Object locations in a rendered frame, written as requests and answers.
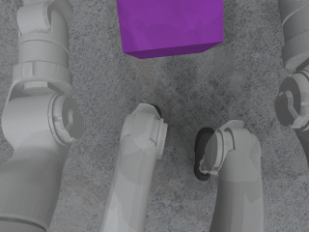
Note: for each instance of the carton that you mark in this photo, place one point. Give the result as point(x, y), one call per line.
point(160, 28)

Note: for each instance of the left robot upper arm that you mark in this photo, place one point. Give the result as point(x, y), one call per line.
point(41, 130)

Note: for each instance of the robot left thigh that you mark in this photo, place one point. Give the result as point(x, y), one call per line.
point(127, 200)

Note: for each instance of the robot right forearm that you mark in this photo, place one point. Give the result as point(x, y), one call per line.
point(294, 15)

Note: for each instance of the robot left forearm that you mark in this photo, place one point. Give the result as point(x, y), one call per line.
point(43, 50)

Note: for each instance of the right robot upper arm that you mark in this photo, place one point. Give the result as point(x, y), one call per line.
point(292, 106)

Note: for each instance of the robot thigh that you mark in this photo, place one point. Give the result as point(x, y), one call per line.
point(239, 204)
point(127, 200)

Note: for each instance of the robot right thigh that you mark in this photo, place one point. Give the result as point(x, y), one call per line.
point(239, 204)

